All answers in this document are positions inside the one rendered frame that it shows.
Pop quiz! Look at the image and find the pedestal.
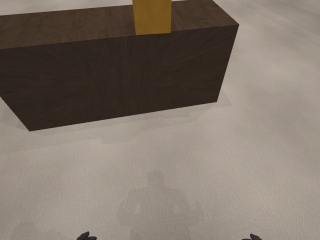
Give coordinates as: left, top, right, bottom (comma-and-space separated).
0, 0, 239, 132

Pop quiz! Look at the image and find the carton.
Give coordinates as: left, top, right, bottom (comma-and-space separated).
132, 0, 172, 35

